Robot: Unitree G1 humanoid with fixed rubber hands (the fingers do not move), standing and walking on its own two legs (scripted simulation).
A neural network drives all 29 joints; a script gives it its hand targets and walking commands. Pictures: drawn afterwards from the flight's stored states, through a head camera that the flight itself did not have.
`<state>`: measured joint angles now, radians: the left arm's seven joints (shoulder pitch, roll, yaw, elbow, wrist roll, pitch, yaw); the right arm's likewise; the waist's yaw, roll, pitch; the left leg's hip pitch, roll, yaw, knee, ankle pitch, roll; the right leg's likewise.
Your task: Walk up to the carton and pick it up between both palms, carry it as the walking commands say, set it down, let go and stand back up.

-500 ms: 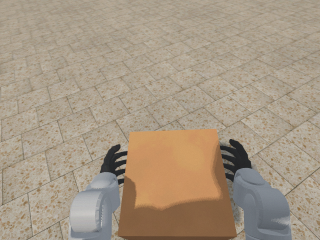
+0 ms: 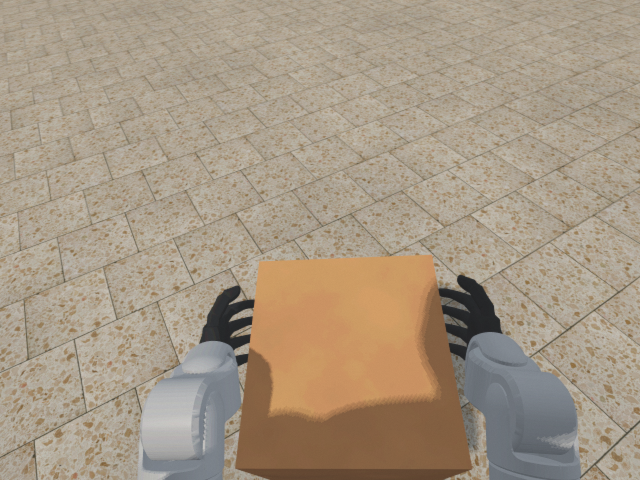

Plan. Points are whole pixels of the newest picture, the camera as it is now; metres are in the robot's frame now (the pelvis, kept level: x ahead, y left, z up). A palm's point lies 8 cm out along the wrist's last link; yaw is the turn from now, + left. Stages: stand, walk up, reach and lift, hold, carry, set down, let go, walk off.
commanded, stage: carry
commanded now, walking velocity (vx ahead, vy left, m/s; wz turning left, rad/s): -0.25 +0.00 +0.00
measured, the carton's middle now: (349, 380) +0.27 -0.01 -0.01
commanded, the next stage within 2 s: none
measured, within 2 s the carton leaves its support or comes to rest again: neither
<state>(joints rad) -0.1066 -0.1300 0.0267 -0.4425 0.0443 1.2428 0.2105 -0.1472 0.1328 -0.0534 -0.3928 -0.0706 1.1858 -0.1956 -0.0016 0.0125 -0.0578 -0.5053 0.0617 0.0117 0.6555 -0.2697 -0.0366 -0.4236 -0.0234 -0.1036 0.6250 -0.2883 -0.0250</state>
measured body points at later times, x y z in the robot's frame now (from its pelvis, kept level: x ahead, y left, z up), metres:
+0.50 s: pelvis -0.17 +0.02 +0.01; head -0.17 +0.04 +0.46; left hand +0.09 +0.18 +0.09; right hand +0.11 -0.11 +0.10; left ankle -0.17 +0.16 -0.72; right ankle -0.16 -0.08 -0.67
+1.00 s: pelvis -0.33 +0.05 +0.01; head -0.35 +0.07 +0.46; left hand -0.08 +0.20 +0.09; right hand -0.06 -0.09 +0.10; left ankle -0.34 +0.17 -0.72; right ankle -0.28 -0.08 -0.69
